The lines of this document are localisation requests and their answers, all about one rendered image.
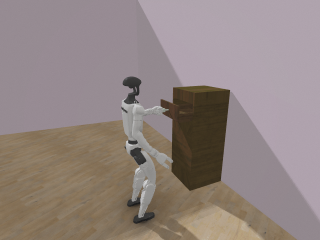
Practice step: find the drawer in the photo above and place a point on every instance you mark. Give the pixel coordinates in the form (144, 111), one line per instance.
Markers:
(178, 112)

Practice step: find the cabinet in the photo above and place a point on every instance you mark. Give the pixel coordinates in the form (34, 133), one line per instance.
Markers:
(198, 145)

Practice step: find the robot left hand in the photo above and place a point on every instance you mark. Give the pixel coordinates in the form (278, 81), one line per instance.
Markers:
(157, 110)

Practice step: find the robot right hand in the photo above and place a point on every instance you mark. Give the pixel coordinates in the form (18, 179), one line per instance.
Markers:
(161, 158)

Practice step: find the robot right forearm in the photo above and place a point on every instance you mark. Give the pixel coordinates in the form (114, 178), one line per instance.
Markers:
(145, 145)

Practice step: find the right robot foot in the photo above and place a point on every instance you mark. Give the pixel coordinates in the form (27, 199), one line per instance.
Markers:
(147, 216)

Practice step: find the left robot foot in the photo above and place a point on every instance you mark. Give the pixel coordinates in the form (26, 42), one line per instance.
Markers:
(131, 203)

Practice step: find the right robot upper arm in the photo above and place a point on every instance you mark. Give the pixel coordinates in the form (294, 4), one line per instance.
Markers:
(138, 113)

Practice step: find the robot left forearm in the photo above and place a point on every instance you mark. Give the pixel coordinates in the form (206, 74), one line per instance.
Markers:
(148, 112)

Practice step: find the robot foot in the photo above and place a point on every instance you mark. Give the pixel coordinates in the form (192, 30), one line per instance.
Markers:
(147, 216)
(131, 203)

